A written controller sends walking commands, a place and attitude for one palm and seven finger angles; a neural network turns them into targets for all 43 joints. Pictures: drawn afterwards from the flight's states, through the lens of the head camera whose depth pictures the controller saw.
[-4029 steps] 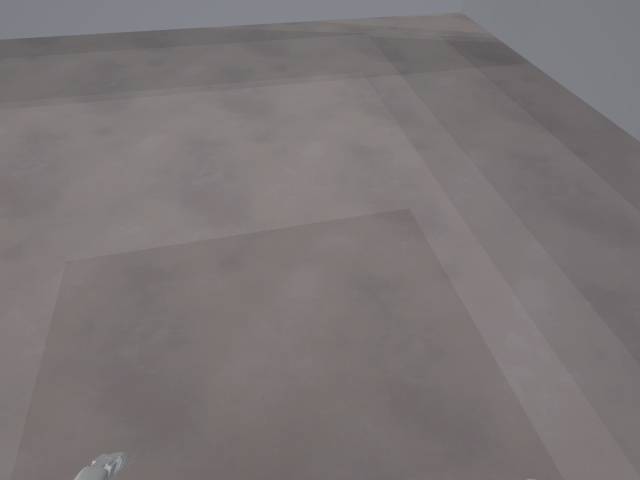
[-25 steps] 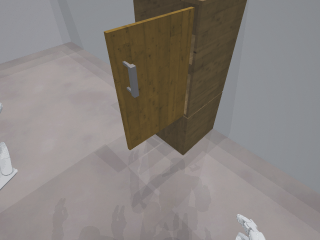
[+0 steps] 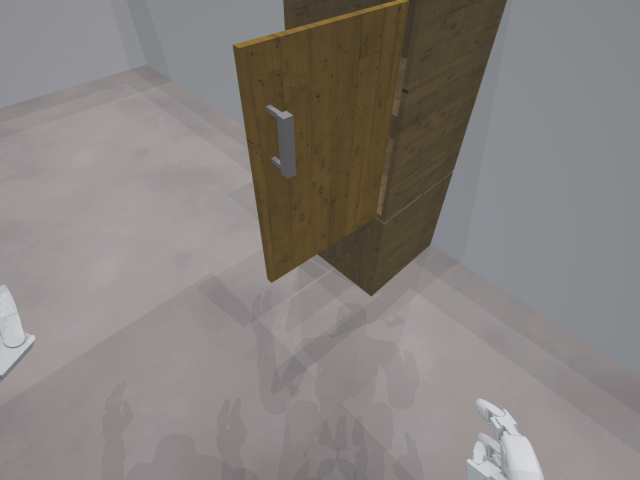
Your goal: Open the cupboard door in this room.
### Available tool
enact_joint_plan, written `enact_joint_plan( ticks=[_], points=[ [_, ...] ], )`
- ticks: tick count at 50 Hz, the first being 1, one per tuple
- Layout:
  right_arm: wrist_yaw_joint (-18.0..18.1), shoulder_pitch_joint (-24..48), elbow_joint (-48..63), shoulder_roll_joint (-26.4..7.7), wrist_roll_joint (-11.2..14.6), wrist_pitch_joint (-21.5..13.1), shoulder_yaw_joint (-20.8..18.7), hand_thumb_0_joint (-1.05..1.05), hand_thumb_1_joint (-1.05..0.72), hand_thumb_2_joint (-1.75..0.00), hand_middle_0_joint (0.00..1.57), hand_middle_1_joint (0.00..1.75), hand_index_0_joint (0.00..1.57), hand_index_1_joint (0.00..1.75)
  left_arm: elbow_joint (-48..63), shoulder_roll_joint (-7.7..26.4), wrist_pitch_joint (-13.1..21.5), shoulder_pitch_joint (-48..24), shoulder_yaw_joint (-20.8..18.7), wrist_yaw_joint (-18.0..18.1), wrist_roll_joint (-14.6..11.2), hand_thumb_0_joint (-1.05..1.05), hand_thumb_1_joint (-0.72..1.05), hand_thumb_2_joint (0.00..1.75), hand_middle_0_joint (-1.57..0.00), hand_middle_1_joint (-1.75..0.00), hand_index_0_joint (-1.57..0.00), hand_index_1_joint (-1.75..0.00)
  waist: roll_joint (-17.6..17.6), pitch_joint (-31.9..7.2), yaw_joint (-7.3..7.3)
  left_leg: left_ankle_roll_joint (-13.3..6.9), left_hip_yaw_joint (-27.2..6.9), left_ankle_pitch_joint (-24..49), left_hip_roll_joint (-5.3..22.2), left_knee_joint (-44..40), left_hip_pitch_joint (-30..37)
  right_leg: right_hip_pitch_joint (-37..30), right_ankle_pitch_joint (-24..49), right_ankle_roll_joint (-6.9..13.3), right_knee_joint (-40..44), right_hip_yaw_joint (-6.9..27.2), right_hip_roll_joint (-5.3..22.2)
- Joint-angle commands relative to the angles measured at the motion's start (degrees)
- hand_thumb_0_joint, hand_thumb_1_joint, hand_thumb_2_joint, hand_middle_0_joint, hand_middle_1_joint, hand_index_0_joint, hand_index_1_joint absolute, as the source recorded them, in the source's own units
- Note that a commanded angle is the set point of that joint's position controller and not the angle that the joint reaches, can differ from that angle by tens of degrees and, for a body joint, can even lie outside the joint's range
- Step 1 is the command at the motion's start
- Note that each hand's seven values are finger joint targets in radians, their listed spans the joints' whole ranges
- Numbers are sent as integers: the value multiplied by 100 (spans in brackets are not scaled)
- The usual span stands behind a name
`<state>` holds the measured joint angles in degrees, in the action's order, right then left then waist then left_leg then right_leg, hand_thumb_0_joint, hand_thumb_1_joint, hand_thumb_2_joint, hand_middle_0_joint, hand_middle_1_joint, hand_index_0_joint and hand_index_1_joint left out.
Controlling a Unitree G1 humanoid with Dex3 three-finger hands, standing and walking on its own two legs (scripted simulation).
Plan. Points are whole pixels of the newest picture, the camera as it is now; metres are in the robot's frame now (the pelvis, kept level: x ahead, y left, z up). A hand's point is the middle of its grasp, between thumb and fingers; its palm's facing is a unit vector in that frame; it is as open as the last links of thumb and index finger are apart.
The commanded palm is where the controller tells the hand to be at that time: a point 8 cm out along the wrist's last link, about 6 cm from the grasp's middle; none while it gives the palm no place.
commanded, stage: stop stepping back and stand still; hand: left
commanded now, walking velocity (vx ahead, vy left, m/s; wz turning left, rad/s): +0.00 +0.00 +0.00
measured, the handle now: (280, 141) +0.66 +0.11 +0.08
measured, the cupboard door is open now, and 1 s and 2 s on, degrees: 86 86 86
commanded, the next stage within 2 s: let the arm hang, fingers relaxed in 0.68 s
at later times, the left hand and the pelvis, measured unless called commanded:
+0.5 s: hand (24, 340) +0.21 +0.29 +0.15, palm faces +0.43 -0.77 -0.46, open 7.4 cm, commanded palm +0.14 +0.33 +0.18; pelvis +0.00 +0.03 +0.00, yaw +0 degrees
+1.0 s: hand out of the picture +0.14 +0.24 -0.12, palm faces -0.01 -0.94 -0.34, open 7.4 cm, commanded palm none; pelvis +0.00 +0.02 -0.01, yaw +1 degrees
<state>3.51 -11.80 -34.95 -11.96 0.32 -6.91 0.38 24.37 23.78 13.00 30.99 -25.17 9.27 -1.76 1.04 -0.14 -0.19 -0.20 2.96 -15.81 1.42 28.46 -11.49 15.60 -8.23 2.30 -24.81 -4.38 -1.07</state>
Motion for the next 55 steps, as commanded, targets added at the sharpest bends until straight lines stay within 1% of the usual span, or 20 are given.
enact_joint_plan(
  ticks=[1,3,6,8,11,16,18,29,37,38,39,40,41,43,44,46,48,50,54,55],
  points=[
    [52,407,755,-720,29,-192,-243,0,-90,-90,20,30,20,30,704,779,126,-351,-371,26,19,0,90,90,-20,-30,-20,-30,-336,-36,-29,-117,-401,-348,187,-605,-632,-306,-1172,-184,952,1119,618],
    [73,399,776,-710,14,-200,-209,0,-90,-90,20,30,20,30,907,761,125,-534,-284,27,61,0,90,90,-20,-30,-20,-30,-193,-76,-9,-166,-503,-549,253,-875,-739,-451,-1290,-244,858,984,506],
    [131,457,816,-731,-28,-254,-188,0,-90,-90,20,30,20,30,1573,1039,164,-986,-450,71,135,0,90,90,-20,-30,-20,-30,566,-195,39,-203,-699,-681,428,-1406,-1005,-945,-698,-299,268,628,280],
    [145,410,849,-663,-33,-310,-162,0,-90,-90,20,30,20,30,1675,969,193,-874,-453,110,161,0,90,90,-20,-30,-20,-30,823,-236,84,-242,-768,-673,538,-1557,-1249,-1315,-242,-320,-94,465,218],
    [129,369,851,-645,-39,-373,-183,0,-90,-90,20,30,20,30,1627,1034,216,-602,-586,128,157,0,90,90,-20,-30,-20,-30,735,-271,107,-183,-638,-373,454,-1407,-1290,-1462,98,-303,-131,452,253],
    [74,291,760,-666,-16,-337,-221,0,-90,-90,20,30,20,30,925,712,245,-213,-484,77,77,0,90,90,-20,-30,-20,-30,126,-136,42,-44,-530,-99,285,-1062,-1166,-1218,204,-217,215,653,397],
    [63,296,738,-686,1,-299,-230,0,-90,-90,20,30,20,30,873,678,274,-230,-442,54,63,0,90,90,-20,-30,-20,-30,88,-184,13,-23,-538,63,297,-1019,-1089,-1178,272,-212,198,658,403],
    [102,396,876,-667,-4,-254,-254,0,-90,-90,20,30,20,30,1524,883,333,-158,-563,57,37,0,90,90,-20,-30,-20,-30,303,-596,43,-1,-510,870,301,-896,-801,-1477,1085,-212,-116,548,411],
    [113,400,862,-659,6,-188,-243,0,-90,-90,20,30,20,30,1197,737,293,-148,-475,60,9,0,90,90,-20,-30,-20,-30,265,-327,10,32,-490,717,302,-891,-767,-1199,863,-198,73,614,449],
    [113,391,854,-663,13,-171,-242,0,-90,-90,20,30,20,30,1042,725,277,-115,-478,61,0,0,90,90,-20,-30,-20,-30,179,-338,12,11,-482,650,307,-893,-771,-1187,805,-207,101,629,449],
    [-420,729,-603,-1655,15,-376,-542,0,-90,-90,20,30,20,30,-3251,-28,-616,-583,1954,-795,449,0,90,90,-20,-30,-20,-30,73,291,-241,-113,-638,1536,322,146,-937,-40,1266,-85,-482,451,874],
    [-431,210,-596,-1329,14,-13,-519,0,-90,-90,20,30,20,30,-3397,-144,-1071,-604,1762,-900,358,0,90,90,-20,-30,-20,-30,94,-202,-182,-48,-540,1859,347,33,-380,181,900,16,-334,760,847],
    [-408,100,-528,-1325,-9,63,-523,0,-90,-90,20,30,20,30,-3335,-177,-1169,-653,1808,-925,354,0,90,90,-20,-30,-20,-30,9,-205,-168,-93,-546,2169,420,66,-222,321,578,0,-398,656,718],
    [-396,222,-533,-1355,-97,216,-452,0,-90,-90,20,30,20,30,-3708,-200,-1192,-1083,1834,-919,382,0,90,90,-20,-30,-20,-30,-124,-256,-91,-387,-1002,1503,648,-311,-875,99,-138,-22,-802,434,537],
    [-392,331,-547,-1407,-128,259,-423,0,-90,-90,20,30,20,30,-4018,-123,-1189,-1215,1861,-920,399,0,90,90,-20,-30,-20,-30,-448,-260,-42,-442,-1089,1439,686,-381,-992,-114,-132,-19,-838,466,498],
    [-391,387,-638,-1463,-153,340,-412,0,-90,-90,20,30,20,30,-4648,80,-1193,-1480,1907,-916,431,0,90,90,-20,-30,-20,-30,-1054,-327,14,-376,-1050,1274,507,-272,-890,-304,124,80,-579,648,663],
    [-378,332,-826,-1400,-158,436,-373,0,-90,-90,20,30,20,30,-5315,172,-1217,-1694,1994,-908,418,0,90,90,-20,-30,-20,-30,-1136,-474,-22,-299,-826,974,240,-88,-552,-300,363,210,-301,936,920],
    [-368,293,-1045,-1275,-162,518,-308,0,-90,-90,20,30,20,30,-5884,169,-1242,-1914,2118,-889,375,0,90,90,-20,-30,-20,-30,-761,-512,-54,-246,-723,687,120,-150,-275,-240,84,256,-74,1060,1004],
    [-345,329,-1452,-1127,-161,605,-212,0,-90,-90,20,30,20,30,-6813,72,-1247,-1982,2241,-852,307,0,90,90,-20,-30,-20,-30,508,-376,4,-216,-806,333,256,-630,-353,-496,-557,146,143,955,826],
    [-333,313,-1560,-1092,-161,612,-200,0,-90,-90,20,30,20,30,-7031,46,-1235,-1916,2247,-846,295,0,90,90,-20,-30,-20,-30,648,-408,36,-210,-812,290,266,-691,-375,-629,-513,132,179,924,806]
  ],
)
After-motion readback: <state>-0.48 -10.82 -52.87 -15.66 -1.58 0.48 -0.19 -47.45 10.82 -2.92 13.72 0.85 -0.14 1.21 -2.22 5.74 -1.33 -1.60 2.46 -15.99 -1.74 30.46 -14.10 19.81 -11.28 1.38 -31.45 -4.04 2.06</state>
